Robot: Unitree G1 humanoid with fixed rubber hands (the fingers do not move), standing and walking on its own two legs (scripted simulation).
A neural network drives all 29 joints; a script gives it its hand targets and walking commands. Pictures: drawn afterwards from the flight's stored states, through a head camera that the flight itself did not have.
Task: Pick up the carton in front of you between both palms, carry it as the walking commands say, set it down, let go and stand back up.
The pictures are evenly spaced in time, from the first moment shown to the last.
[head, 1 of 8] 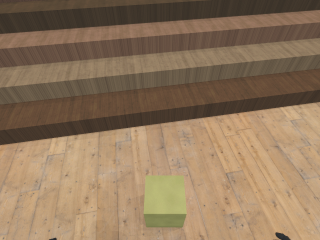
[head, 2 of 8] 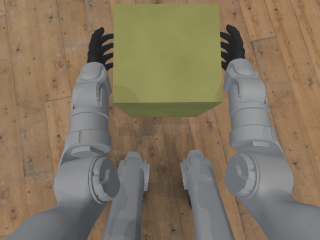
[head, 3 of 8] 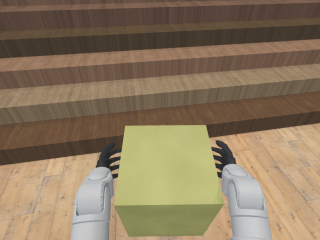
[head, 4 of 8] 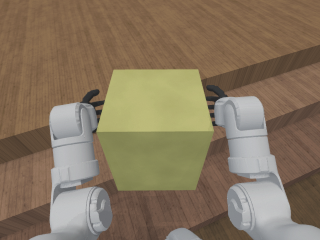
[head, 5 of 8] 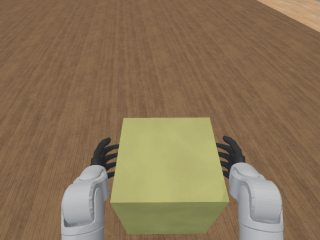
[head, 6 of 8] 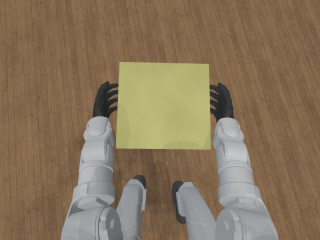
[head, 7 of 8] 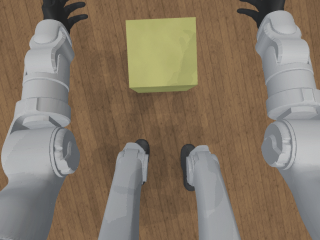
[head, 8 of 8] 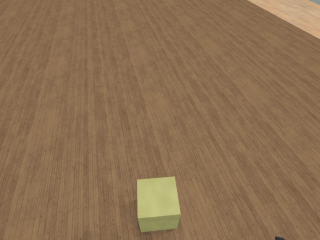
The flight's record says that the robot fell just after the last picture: no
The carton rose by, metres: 1.90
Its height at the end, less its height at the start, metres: +1.14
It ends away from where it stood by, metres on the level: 4.48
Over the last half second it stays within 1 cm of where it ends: yes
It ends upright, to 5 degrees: yes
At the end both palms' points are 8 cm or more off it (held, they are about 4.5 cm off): yes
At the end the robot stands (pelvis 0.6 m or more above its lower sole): yes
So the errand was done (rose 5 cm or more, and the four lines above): yes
